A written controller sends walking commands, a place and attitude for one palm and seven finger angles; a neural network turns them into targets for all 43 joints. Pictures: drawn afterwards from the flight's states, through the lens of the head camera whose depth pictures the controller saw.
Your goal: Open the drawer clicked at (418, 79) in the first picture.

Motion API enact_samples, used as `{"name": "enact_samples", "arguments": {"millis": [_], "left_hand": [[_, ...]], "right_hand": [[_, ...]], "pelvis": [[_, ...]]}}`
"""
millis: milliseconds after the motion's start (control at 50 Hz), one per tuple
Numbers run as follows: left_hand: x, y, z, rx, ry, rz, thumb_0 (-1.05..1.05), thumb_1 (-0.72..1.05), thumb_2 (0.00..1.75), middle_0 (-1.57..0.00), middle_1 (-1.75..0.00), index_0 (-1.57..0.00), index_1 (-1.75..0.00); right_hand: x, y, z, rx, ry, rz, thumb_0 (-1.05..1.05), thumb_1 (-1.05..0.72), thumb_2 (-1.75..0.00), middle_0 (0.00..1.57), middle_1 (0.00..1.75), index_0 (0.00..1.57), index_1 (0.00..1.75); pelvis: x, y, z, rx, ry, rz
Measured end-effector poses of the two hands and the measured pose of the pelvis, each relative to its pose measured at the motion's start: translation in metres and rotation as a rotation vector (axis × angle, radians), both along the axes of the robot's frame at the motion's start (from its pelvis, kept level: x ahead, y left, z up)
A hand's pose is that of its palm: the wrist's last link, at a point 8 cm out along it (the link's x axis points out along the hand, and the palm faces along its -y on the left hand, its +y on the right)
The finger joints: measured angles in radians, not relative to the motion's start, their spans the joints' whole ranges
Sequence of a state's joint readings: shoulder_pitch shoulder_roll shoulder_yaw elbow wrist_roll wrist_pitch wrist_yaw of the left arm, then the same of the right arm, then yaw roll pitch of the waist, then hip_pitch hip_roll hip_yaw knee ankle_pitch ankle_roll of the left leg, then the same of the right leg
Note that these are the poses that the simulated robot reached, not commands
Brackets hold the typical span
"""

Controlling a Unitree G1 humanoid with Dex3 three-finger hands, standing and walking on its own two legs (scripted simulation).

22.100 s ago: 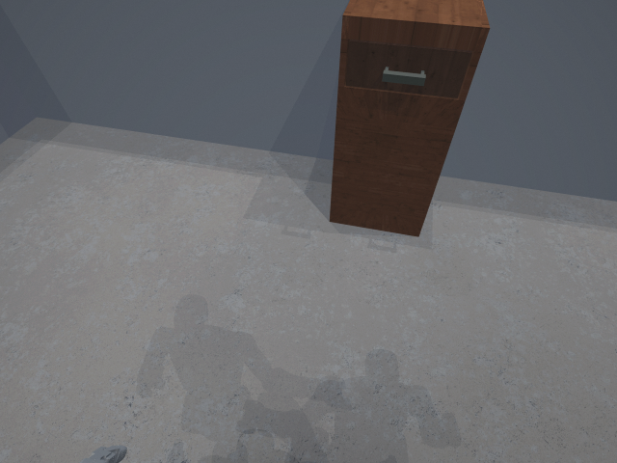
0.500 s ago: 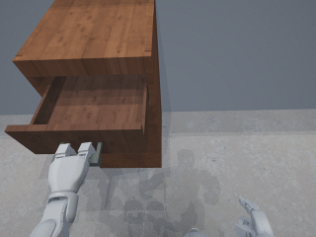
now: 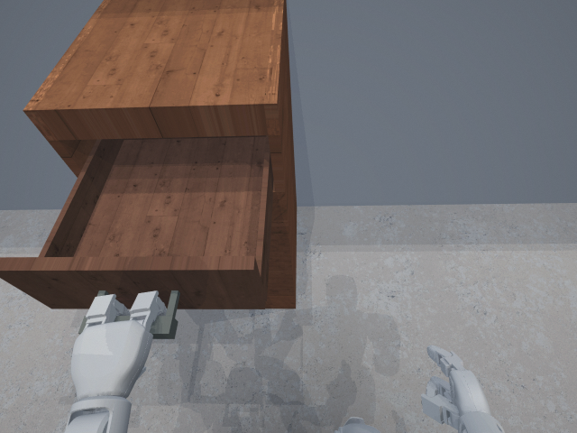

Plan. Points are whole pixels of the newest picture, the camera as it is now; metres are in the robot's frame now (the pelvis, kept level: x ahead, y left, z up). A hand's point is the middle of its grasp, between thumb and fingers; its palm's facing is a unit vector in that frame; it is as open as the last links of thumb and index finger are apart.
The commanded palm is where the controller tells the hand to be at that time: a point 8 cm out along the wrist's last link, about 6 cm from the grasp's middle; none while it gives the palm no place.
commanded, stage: pull the drawer open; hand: left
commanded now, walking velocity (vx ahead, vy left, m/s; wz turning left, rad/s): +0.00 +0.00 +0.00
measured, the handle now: (133, 312) +0.27 +0.25 +0.00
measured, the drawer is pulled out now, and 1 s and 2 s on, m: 0.25 0.30 0.30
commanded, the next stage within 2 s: open the thumb to release the handle in 0.54 s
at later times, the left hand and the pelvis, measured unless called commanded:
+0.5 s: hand (123, 404) +0.16 +0.23 -0.02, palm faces -0.04 -0.08 -1.00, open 6.0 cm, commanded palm +0.11 +0.24 +0.03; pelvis +0.00 +0.00 -0.01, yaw +0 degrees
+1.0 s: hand (120, 400) +0.16 +0.23 -0.02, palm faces -0.01 -0.08 -1.00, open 9.3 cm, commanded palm +0.13 +0.23 +0.03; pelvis -0.01 +0.00 -0.01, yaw +1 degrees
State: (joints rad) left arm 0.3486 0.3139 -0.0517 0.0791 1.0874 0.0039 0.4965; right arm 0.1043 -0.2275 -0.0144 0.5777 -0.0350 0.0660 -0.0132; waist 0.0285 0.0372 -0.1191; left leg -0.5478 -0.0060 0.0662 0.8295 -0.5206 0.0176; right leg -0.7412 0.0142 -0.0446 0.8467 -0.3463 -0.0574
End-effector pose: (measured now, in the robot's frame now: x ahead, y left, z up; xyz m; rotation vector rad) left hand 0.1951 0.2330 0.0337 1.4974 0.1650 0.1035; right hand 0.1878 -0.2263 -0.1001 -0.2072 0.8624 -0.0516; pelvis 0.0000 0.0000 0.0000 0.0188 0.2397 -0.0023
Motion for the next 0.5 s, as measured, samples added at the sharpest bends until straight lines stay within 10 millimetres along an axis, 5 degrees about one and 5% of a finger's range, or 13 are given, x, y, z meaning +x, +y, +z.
{"name": "enact_samples", "arguments": {"millis": [500], "left_hand": [[-0.054, -0.002, 0.001, -0.01, 0.008, 0.0, 0.03, 0.68, 0.76, -0.27, -1.3, -0.39, -1.31]], "right_hand": [[0.009, 0.007, -0.011, 0.019, -0.016, 0.067, 0.01, -0.91, -0.89, 0.2, 0.3, 0.2, 0.3]], "pelvis": [[-0.002, -0.002, -0.014, 0.006, 0.015, -0.005]]}}
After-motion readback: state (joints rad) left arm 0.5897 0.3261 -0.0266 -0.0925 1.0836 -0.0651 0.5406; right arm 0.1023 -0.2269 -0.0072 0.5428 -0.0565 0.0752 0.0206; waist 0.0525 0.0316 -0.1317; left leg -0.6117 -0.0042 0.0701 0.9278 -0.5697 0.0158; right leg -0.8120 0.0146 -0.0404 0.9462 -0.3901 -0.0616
